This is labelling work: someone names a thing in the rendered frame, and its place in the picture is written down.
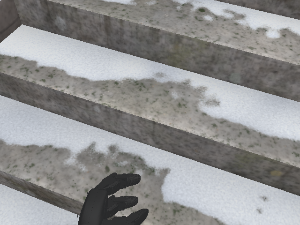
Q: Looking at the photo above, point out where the robot left hand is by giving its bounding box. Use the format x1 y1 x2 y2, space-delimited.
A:
77 172 149 225

